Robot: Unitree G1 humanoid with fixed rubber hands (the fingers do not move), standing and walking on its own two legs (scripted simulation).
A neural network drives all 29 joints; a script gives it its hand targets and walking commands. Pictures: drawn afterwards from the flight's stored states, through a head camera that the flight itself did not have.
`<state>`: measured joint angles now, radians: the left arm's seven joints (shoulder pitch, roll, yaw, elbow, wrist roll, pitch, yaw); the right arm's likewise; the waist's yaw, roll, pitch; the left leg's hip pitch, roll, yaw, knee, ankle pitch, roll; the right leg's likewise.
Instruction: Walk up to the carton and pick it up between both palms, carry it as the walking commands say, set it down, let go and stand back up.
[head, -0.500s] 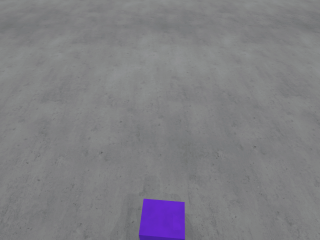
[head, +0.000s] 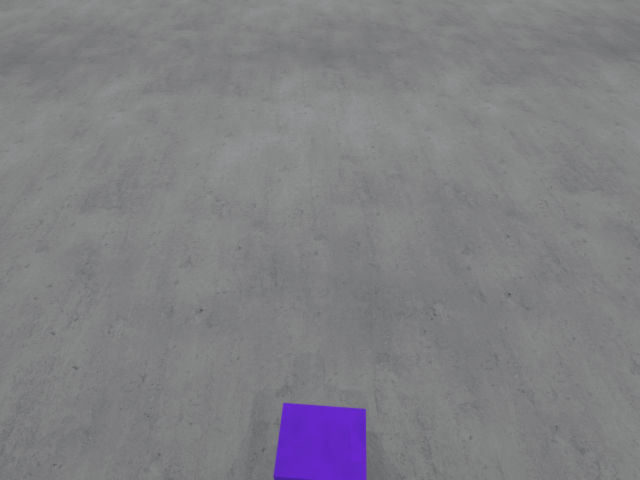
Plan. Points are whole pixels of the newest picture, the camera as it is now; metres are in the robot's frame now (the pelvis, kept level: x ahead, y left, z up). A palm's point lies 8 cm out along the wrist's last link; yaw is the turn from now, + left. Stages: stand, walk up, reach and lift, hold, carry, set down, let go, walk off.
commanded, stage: stand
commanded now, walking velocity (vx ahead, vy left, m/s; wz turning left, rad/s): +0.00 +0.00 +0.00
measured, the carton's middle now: (321, 450) +0.37 +0.01 -0.69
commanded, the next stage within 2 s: reach and lift in 0.06 s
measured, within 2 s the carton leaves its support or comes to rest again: neither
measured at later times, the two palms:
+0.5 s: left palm out of the picture +0.13 +0.22 -0.16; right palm out of the picture +0.14 -0.22 -0.15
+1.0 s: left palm (192, 444) +0.24 +0.21 -0.19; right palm (466, 456) +0.23 -0.21 -0.19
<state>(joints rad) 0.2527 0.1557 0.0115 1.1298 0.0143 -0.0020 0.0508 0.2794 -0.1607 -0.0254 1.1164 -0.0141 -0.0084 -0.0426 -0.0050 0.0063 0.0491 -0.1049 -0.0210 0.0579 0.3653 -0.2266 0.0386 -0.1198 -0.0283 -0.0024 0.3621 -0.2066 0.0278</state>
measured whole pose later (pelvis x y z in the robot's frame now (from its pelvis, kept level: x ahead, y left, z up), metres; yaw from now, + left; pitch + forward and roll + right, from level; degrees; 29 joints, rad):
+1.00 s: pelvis -0.10 -0.02 -0.10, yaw +2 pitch +17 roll -1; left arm -0.54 0.28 0.16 0.75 0.00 0.37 -0.10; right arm -0.44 -0.10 -0.16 0.59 0.02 0.41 -0.10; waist -0.03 0.00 0.07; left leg -1.03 -0.01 -0.01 1.12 -0.38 0.01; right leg -1.03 0.00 -0.02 1.10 -0.37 0.00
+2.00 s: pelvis -0.09 -0.01 -0.21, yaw +0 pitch +50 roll -2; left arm -1.01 0.34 0.24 0.94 -0.03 0.06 -0.06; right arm -0.89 -0.15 -0.33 0.80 0.04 0.06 -0.08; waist -0.03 0.00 -0.15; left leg -1.88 -0.03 -0.03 1.45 -0.44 0.01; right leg -1.86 0.02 0.00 1.42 -0.42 0.02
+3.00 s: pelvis -0.13 -0.02 -0.42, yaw -1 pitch +38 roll -2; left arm -1.33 0.44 0.04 1.20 -0.23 -0.02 0.04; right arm -1.28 -0.33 -0.09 1.15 0.28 -0.02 -0.12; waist -0.03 -0.04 0.31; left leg -2.32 -0.01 -0.01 2.22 -0.56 0.02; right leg -2.31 0.04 0.00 2.18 -0.53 0.04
